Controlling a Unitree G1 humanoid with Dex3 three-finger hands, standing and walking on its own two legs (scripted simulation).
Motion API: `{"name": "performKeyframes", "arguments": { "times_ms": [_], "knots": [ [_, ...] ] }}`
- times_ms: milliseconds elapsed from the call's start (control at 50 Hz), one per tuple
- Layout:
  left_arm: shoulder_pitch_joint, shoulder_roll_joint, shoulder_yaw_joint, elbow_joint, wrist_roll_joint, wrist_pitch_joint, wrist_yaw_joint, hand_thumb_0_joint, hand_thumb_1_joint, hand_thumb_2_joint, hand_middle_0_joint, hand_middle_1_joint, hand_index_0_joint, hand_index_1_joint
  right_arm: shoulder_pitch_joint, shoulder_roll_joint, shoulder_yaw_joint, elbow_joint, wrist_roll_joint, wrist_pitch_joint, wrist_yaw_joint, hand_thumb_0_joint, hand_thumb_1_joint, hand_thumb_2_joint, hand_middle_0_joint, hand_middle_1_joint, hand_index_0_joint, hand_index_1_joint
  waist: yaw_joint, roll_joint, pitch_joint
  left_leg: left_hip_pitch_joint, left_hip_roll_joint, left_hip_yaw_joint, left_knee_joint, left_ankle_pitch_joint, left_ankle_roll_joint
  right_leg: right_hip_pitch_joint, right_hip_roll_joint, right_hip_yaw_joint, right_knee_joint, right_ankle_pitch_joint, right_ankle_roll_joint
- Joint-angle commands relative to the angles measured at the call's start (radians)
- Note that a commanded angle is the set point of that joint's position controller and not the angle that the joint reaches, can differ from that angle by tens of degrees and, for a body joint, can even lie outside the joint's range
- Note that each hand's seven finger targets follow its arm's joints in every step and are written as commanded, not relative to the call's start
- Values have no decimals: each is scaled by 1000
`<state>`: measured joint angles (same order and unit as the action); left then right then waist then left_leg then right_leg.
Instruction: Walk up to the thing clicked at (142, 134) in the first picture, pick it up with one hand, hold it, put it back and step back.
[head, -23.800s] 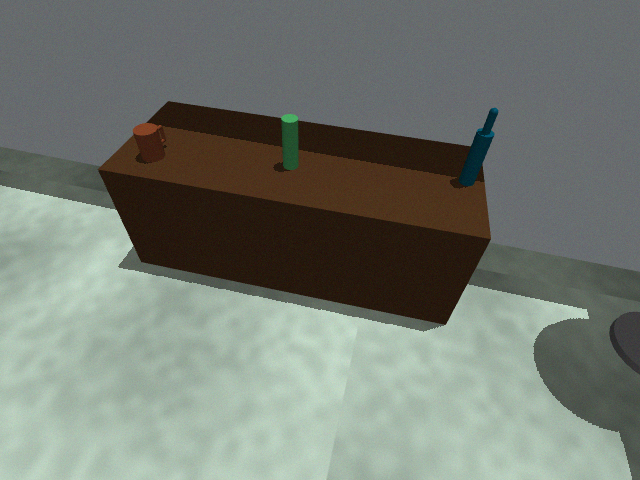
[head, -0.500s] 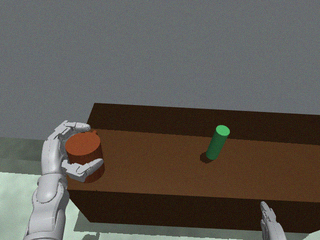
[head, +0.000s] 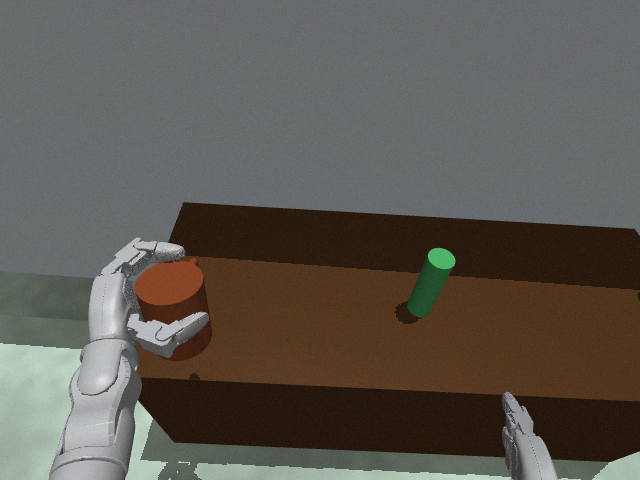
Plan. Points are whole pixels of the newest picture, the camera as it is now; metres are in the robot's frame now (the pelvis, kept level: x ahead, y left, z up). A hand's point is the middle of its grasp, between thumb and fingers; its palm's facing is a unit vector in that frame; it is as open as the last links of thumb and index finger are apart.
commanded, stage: crouch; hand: left
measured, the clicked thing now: (182, 301) +0.35 +0.17 +0.04
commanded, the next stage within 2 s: lower in 1.04 s
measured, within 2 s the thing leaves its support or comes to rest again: neither
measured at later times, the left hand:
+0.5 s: hand (183, 283) +0.43 +0.20 -0.03, palm faces +0.17 -0.99 +0.02, open 10.7 cm
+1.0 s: hand (186, 286) +0.45 +0.21 -0.08, palm faces +0.18 -0.98 +0.00, open 10.7 cm
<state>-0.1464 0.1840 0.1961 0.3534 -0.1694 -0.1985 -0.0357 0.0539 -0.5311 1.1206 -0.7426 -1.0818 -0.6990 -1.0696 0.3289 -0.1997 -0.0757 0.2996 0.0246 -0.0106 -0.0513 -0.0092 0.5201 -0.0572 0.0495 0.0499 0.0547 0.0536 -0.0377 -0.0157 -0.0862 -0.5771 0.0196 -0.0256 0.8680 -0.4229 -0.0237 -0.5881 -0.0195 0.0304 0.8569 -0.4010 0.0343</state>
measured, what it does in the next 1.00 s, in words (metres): lowers itself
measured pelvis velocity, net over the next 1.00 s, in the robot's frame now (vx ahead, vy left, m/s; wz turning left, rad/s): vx -0.03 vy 0.01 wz -0.01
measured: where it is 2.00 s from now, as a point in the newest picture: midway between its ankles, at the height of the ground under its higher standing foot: outside the picture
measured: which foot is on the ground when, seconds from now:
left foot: down 0.00-1.00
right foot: down 0.00-1.00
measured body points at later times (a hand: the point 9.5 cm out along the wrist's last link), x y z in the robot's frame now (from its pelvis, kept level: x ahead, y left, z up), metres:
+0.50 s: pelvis -0.02 +0.01 -0.05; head +0.09 +0.04 +0.39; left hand +0.41 +0.25 -0.03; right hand +0.14 -0.27 -0.05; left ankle +0.01 +0.13 -0.70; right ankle +0.02 -0.14 -0.70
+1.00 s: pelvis -0.03 +0.01 -0.08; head +0.11 +0.05 +0.34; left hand +0.44 +0.26 -0.07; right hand +0.14 -0.26 -0.05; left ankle +0.01 +0.13 -0.70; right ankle +0.02 -0.14 -0.70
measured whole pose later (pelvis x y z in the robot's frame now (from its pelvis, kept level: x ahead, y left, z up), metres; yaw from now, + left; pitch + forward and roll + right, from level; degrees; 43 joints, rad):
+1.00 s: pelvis -0.03 +0.01 -0.08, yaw -1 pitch +24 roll -3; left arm -0.66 0.44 0.44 1.04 -0.06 -0.54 -0.05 0.05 -0.52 1.12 -0.74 -1.07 -0.70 -1.07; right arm 0.42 -0.26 -0.05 -0.13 -0.05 -0.01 0.05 -0.01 0.51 -0.06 0.06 0.05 0.06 0.05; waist -0.24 -0.02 -0.14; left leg -1.20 0.03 -0.08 1.32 -0.55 -0.03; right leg -1.17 0.01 -0.01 1.25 -0.50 0.04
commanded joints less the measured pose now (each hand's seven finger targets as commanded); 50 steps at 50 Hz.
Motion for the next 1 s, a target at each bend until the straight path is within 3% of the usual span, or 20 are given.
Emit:
{"name": "performKeyframes", "arguments": {
  "times_ms": [0,60,100,120,160,240,280,300,340,360,400,420,500,600,660,680,720,800,940,980],
  "knots": [
    [-384,172,83,-82,4,-114,-1,0,72,1269,-1281,-1412,-1294,-1422,-13,-173,-111,-172,-11,-58,4,0,547,-53,50,51,49,51,-50,10,-200,51,-14,35,-91,160,26,18,13,-38,-89,195,-27],
    [-466,196,100,0,15,-179,-2,0,88,1256,-1275,-1403,-1290,-1410,11,-153,-94,-151,-22,-70,15,0,542,-53,49,50,49,50,-65,31,-219,7,-17,34,-40,149,26,-37,8,-29,-45,195,-29],
    [-538,205,99,-2,12,-228,-14,0,84,1260,-1290,-1418,-1307,-1423,-26,-172,-93,-252,-28,-91,21,0,537,-54,49,50,49,50,-74,31,-315,24,-7,20,-17,176,20,-45,12,-37,-10,206,-33],
    [-543,205,95,67,15,-242,-20,0,67,1257,-1306,-1431,-1325,-1435,-44,-132,-45,-304,-29,-96,29,0,533,-55,49,50,49,50,-75,20,-358,27,-9,14,-2,178,21,-31,13,-38,-2,208,-33],
    [-647,252,111,89,12,-276,-23,0,53,1278,-1309,-1453,-1327,-1458,-33,-143,-53,-313,-35,-93,33,0,529,-56,49,50,49,50,-77,41,-386,-11,-13,14,20,171,21,-42,11,-35,17,206,-35],
    [-694,334,167,211,24,-319,-21,0,47,1258,-1302,-1442,-1322,-1444,17,-199,-92,-351,-48,-83,41,0,532,-54,49,50,49,50,-87,83,-447,-45,-11,8,53,157,16,-82,14,-38,53,181,-43],
    [-723,332,165,263,37,-329,-17,0,18,1261,-1311,-1449,-1331,-1451,32,-194,-89,-361,-54,-75,47,0,532,-54,49,50,49,50,-89,100,-449,-75,-11,5,73,158,13,-121,15,-42,71,177,-46],
    [-711,338,173,324,40,-333,-16,0,30,1248,-1304,-1436,-1324,-1439,38,-217,-113,-366,-52,-74,48,0,528,-55,49,50,49,50,-101,107,-436,-85,-9,2,77,146,11,-144,17,-45,82,163,-48],
    [-731,306,171,340,35,-353,-18,0,67,1246,-1340,-1455,-1364,-1453,21,-205,-102,-427,-53,-81,53,0,530,-53,49,50,49,50,-106,94,-452,-111,-10,2,96,141,14,-154,20,-48,95,161,-48],
    [-725,311,175,391,43,-354,-17,0,80,1257,-1352,-1466,-1376,-1463,52,-182,-74,-399,-55,-75,60,0,527,-54,49,50,49,50,-104,93,-427,-143,-9,-3,95,113,14,-177,23,-54,102,130,-51],
    [-732,318,190,432,47,-367,-13,0,80,1263,-1362,-1475,-1386,-1472,28,-199,-89,-451,-55,-80,62,0,529,-53,49,50,49,50,-110,78,-423,-175,-7,-5,108,94,15,-198,28,-58,115,114,-51],
    [-719,333,198,465,55,-370,-11,0,100,1275,-1377,-1491,-1402,-1487,41,-188,-69,-474,-56,-79,66,0,531,-52,49,50,49,50,-109,72,-419,-197,-9,-4,117,93,16,-198,29,-59,120,111,-51],
    [-769,375,219,433,68,-395,-6,0,115,1285,-1369,-1487,-1394,-1483,107,-212,-96,-497,-63,-69,74,0,536,-51,50,50,49,50,-131,108,-491,-194,-11,-7,153,145,14,-207,33,-62,156,158,-51],
    [-846,408,221,363,79,-425,-9,0,106,1229,-1300,-1407,-1318,-1408,136,-225,-108,-555,-70,-67,78,0,522,-57,50,50,49,50,-157,178,-603,-115,-2,-16,221,336,6,-234,37,-65,212,282,-52],
    [-852,400,223,395,82,-427,-10,0,96,1210,-1271,-1371,-1284,-1377,126,-206,-90,-516,-73,-63,83,0,516,-58,50,50,49,50,-154,210,-528,-169,-1,-19,225,282,3,-296,38,-67,231,234,-57],
    [-850,381,207,410,84,-426,-12,0,108,1216,-1277,-1369,-1286,-1378,137,-194,-74,-538,-75,-62,89,0,517,-59,50,50,49,50,-169,211,-541,-157,3,-21,233,281,4,-306,39,-70,233,226,-57],
    [-838,393,219,435,94,-419,-6,0,89,1224,-1280,-1382,-1292,-1389,131,-220,-100,-578,-77,-60,88,0,523,-57,50,50,49,50,-177,209,-563,-161,3,-23,242,282,3,-302,40,-73,238,230,-56],
    [-832,414,234,485,98,-409,-16,0,90,1227,-1293,-1391,-1307,-1397,155,-222,-94,-574,-77,-51,95,0,529,-55,50,50,49,50,-186,198,-547,-204,2,-23,265,271,9,-325,42,-74,254,227,-55],
    [-902,479,266,468,97,-419,-4,0,92,1261,-1312,-1425,-1329,-1430,104,-218,-90,-639,-72,-52,91,0,531,-54,50,50,50,50,-195,156,-543,-341,-12,-10,267,75,28,-277,34,-38,239,109,-42],
    [-908,478,273,480,94,-423,-5,0,80,1259,-1299,-1424,-1317,-1427,115,-233,-108,-653,-71,-54,85,0,528,-55,50,50,50,50,-209,154,-574,-327,-10,-13,281,98,30,-284,36,-39,247,130,-42]
  ]
}}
